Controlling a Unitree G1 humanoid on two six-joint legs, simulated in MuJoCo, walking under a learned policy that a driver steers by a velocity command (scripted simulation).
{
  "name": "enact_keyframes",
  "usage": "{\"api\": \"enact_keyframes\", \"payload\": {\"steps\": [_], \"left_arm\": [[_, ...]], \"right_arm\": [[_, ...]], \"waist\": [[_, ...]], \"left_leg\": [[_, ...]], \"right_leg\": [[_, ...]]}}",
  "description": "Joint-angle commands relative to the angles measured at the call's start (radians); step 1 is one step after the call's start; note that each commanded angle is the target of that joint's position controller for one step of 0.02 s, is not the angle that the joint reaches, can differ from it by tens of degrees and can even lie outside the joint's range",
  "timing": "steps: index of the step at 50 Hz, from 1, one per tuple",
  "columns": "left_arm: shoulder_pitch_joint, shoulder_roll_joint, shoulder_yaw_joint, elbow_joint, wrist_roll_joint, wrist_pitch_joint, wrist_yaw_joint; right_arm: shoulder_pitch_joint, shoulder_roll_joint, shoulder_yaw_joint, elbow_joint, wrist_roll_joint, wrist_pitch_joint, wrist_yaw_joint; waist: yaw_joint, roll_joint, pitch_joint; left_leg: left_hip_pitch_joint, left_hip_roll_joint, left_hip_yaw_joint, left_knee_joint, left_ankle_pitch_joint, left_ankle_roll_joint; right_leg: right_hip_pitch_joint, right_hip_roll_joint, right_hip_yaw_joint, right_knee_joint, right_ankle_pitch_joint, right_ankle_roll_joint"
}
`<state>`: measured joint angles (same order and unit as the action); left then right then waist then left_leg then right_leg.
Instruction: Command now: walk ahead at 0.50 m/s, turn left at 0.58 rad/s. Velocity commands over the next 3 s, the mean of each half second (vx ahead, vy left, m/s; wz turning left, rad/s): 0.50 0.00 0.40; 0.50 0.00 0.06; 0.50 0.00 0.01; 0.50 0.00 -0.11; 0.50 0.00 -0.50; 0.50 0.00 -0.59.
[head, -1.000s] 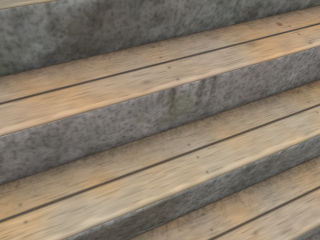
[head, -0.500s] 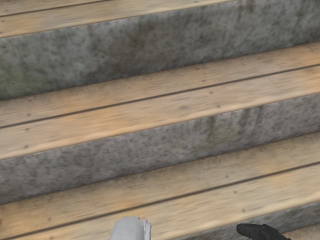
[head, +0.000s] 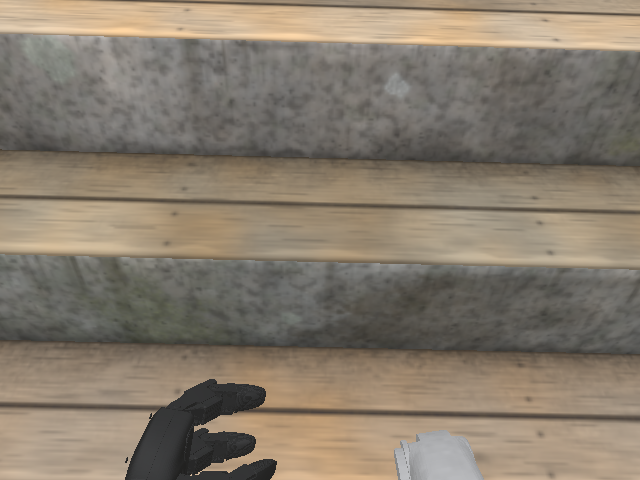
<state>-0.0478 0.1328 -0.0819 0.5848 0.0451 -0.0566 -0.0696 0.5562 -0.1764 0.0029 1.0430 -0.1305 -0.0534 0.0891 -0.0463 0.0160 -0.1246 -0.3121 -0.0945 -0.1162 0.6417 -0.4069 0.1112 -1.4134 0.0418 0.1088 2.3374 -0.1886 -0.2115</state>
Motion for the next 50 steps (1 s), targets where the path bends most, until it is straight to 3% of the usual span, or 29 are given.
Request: {"api": "enact_keyframes", "payload": {"steps": [1,4,6,7,8,9,10,11,12,13,15,16,19,20,24,27,29,31,32,33,34,35,36,37,38,39,44,47,50], "left_arm": [[-0.079,0.056,0.001,-0.051,-0.019,0.011,0.001],[-0.418,-0.015,-0.025,-0.206,-0.024,0.095,-0.014],[-0.154,0.105,0.028,-0.100,-0.041,0.135,-0.028],[-0.074,0.161,0.050,-0.076,-0.020,0.150,-0.018],[0.071,0.189,0.069,-0.018,-0.009,0.162,-0.004],[0.413,0.193,0.086,0.110,-0.020,0.170,0.011],[0.604,0.239,0.101,0.229,0.011,0.159,-0.001],[0.546,0.207,0.097,0.211,0.029,0.132,0.005],[0.401,0.155,0.138,0.368,-0.055,0.072,0.082],[0.312,0.065,0.076,0.317,0.009,0.041,0.026],[0.278,-0.118,0.025,0.425,0.012,0.029,0.019],[0.257,-0.121,0.028,0.436,0.003,0.018,0.004],[0.284,-0.056,0.047,0.478,0.057,-0.011,-0.008],[0.339,-0.016,0.056,0.497,0.076,-0.006,-0.005],[0.538,-0.017,0.035,0.575,0.117,-0.011,-0.025],[0.549,0.096,0.060,0.568,0.046,-0.035,-0.084],[0.535,0.261,0.091,0.546,-0.019,-0.084,-0.098],[0.543,0.295,0.125,0.558,-0.029,-0.096,-0.098],[0.645,0.199,0.108,0.574,0.065,-0.079,-0.120],[0.664,0.116,0.104,0.573,0.086,-0.047,-0.150],[0.602,0.126,0.130,0.609,0.021,-0.028,-0.139],[0.330,0.076,0.148,0.343,-0.006,-0.075,-0.001],[0.259,0.013,0.124,0.254,0.013,-0.087,0.048],[0.366,-0.020,0.098,0.453,-0.023,-0.026,-0.005],[0.350,-0.013,0.096,0.422,-0.021,-0.002,-0.022],[0.272,-0.111,0.066,0.193,0.016,-0.045,0.034],[0.132,-0.130,0.030,0.126,-0.050,-0.030,0.118],[-0.047,-0.098,0.014,-0.023,-0.036,-0.007,0.119],[-0.155,-0.087,-0.005,-0.076,-0.049,0.013,0.106]], "right_arm": [[-0.014,-0.075,0.012,0.000,-0.029,-0.029,0.036],[-0.031,-0.126,0.010,0.020,0.037,-0.032,0.035],[-0.059,-0.259,-0.029,-0.008,0.118,-0.086,0.056],[-0.097,-0.293,-0.058,-0.022,0.146,-0.099,0.065],[-0.077,-0.261,-0.065,0.009,0.107,-0.091,0.085],[0.046,-0.152,-0.045,0.049,0.027,-0.072,0.113],[0.136,-0.013,-0.014,0.108,-0.022,-0.052,0.152],[-0.021,-0.082,-0.047,0.090,0.067,-0.033,0.145],[-0.387,-0.038,-0.061,-0.212,0.053,-0.068,-0.004],[-0.247,-0.015,-0.035,-0.020,0.120,-0.031,0.018],[-0.314,-0.024,-0.029,-0.087,0.106,0.003,0.000],[-0.302,0.018,-0.024,-0.106,0.108,0.007,-0.003],[-0.422,0.050,0.016,-0.186,0.119,0.013,-0.007],[-0.500,0.074,0.041,-0.212,0.120,0.022,0.001],[-0.722,0.028,0.069,-0.321,0.124,0.039,-0.026],[-1.055,-0.027,0.078,-0.478,0.108,0.132,-0.012],[-0.855,-0.059,0.060,-0.442,0.125,0.159,0.024],[-0.590,-0.122,0.026,-0.356,0.108,0.150,-0.005],[-0.277,-0.165,0.012,-0.237,0.113,0.145,-0.023],[-0.013,-0.243,-0.011,-0.152,0.074,0.150,-0.023],[0.012,-0.267,-0.051,-0.117,0.066,0.123,-0.021],[-0.327,-0.175,-0.071,-0.088,0.134,0.060,-0.085],[-0.373,-0.118,-0.057,-0.041,0.138,0.013,-0.102],[-0.364,-0.030,-0.007,-0.023,0.101,0.021,-0.040],[-0.396,0.029,0.008,0.001,0.094,0.027,-0.025],[-0.334,0.069,-0.011,0.079,0.116,-0.024,-0.082],[-0.194,0.014,-0.002,0.164,0.119,-0.128,-0.082],[-0.167,-0.037,-0.014,0.157,0.130,-0.137,-0.073],[-0.069,-0.084,-0.031,0.138,0.157,-0.111,-0.140]], "waist": [[0.071,-0.052,0.094],[0.072,0.132,0.042],[0.179,0.254,-0.085],[0.199,0.254,-0.118],[0.221,0.176,-0.200],[0.238,-0.028,-0.506],[0.228,-0.365,-0.467],[0.274,-0.221,-0.202],[0.129,-0.074,-0.125],[0.137,-0.065,0.082],[0.068,0.068,0.030],[0.031,0.043,0.065],[-0.034,0.025,0.061],[-0.002,-0.070,0.075],[0.045,0.004,0.076],[0.037,-0.107,0.018],[-0.080,-0.219,-0.113],[-0.117,-0.232,-0.202],[-0.124,-0.039,-0.454],[-0.166,0.214,-0.498],[-0.215,0.177,-0.253],[-0.021,0.124,-0.183],[0.030,0.032,-0.057],[-0.011,-0.037,0.059],[0.017,-0.076,0.076],[0.139,-0.003,0.069],[0.096,0.050,0.131],[0.129,0.007,0.166],[0.052,0.040,0.100]], "left_leg": [[-0.118,0.159,-0.200,-0.309,0.068,0.116],[-0.607,0.255,-0.228,-0.649,0.570,0.243],[-0.178,0.345,-0.199,-0.414,1.952,0.234],[0.105,0.376,-0.183,-0.309,2.204,0.245],[0.221,0.347,-0.151,-0.056,2.307,0.228],[-0.007,0.293,-0.168,0.298,2.044,0.205],[-0.440,0.032,-0.200,0.738,0.616,0.125],[-0.713,0.012,-0.289,1.206,0.597,0.118],[-0.622,0.015,-0.074,1.220,0.435,0.064],[-0.972,0.007,-0.235,1.312,0.524,0.118],[-0.986,0.032,-0.235,1.426,0.473,0.182],[-1.027,0.019,-0.219,1.446,0.401,0.202],[-1.084,0.075,-0.039,1.424,0.338,0.217],[-1.132,0.096,0.025,1.597,0.237,0.221],[-1.314,0.156,0.068,1.411,0.314,0.243],[-0.649,0.178,0.277,0.957,0.126,0.157],[-0.416,0.044,0.350,0.829,0.190,0.070],[-0.309,-0.028,0.298,0.347,0.123,0.067],[0.177,0.116,-0.082,0.338,0.560,0.230],[0.360,0.333,-0.630,-0.144,0.250,0.369],[0.144,0.373,-0.848,-0.304,-0.338,0.299],[0.028,0.351,-0.658,-0.231,-0.456,0.212],[-0.102,0.319,-0.484,-0.171,-0.391,0.140],[-0.155,0.293,-0.425,-0.204,-0.227,0.157],[-0.175,0.306,-0.384,-0.223,-0.099,0.151],[-0.180,0.284,-0.190,-0.224,-0.087,0.044],[-0.083,0.329,-0.070,-0.376,0.150,0.097],[-0.083,0.305,-0.007,-0.496,0.026,0.055],[-0.038,0.313,0.068,-0.759,0.298,0.109]], "right_leg": [[-0.038,-0.087,-0.133,-0.227,0.132,-0.012],[0.634,-0.046,-0.306,-0.590,-0.112,0.080],[0.734,0.064,-0.324,-0.859,-0.142,0.141],[0.702,0.110,-0.345,-1.148,-0.186,0.155],[0.832,0.101,-0.254,-1.437,-0.136,0.117],[1.341,-0.021,0.104,-1.464,0.256,-0.046],[1.518,-0.306,0.711,-1.793,0.087,-0.334],[1.255,-0.354,0.887,-1.965,-0.660,-0.240],[1.210,-0.275,0.676,-1.847,-0.879,-0.092],[1.110,-0.295,0.529,-1.831,-0.538,-0.125],[1.060,-0.257,0.367,-1.871,-0.286,-0.058],[1.050,-0.230,0.253,-1.920,-0.166,-0.047],[1.003,-0.188,-0.032,-2.026,-0.068,0.009],[0.978,-0.214,-0.007,-2.097,-0.125,-0.030],[1.144,-0.236,-0.034,-2.166,-0.079,-0.006],[0.742,-0.267,-0.114,-2.405,0.513,-0.064],[0.983,-0.330,-0.147,-2.199,1.706,-0.109],[1.368,-0.333,-0.155,-1.896,1.871,-0.056],[1.058,-0.284,-0.057,-1.540,1.604,-0.019],[0.755,-0.051,0.003,-1.177,0.413,0.007],[0.529,0.011,0.220,-0.581,0.411,0.027],[0.562,0.015,0.019,-0.327,0.220,0.085],[0.474,0.002,0.047,-0.296,0.240,0.068],[0.275,0.030,0.248,-0.263,0.313,-0.009],[0.231,0.013,0.233,-0.215,0.282,-0.046],[0.356,0.003,0.069,-0.207,0.177,0.018],[0.033,0.009,-0.078,0.122,-0.023,0.063],[0.034,-0.094,-0.123,-0.108,-0.095,0.051],[0.359,-0.142,-0.246,-0.639,-0.143,0.053]]}}
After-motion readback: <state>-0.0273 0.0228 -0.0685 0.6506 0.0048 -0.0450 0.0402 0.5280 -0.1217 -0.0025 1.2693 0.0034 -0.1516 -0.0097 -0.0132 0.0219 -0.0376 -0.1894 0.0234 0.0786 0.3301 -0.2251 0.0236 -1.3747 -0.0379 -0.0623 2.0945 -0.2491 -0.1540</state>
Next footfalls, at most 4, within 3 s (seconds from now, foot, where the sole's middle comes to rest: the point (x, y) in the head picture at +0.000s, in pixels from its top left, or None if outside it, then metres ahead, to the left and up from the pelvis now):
0.16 right None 0.24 -0.14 -0.56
0.62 left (217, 414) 0.50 0.16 -0.35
1.08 right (333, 208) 0.72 -0.02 -0.15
1.66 left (166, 2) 0.98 0.23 0.06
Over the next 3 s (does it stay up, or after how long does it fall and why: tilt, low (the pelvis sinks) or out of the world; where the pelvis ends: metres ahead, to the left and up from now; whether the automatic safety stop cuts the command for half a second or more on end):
stays up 1.42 0.10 1.24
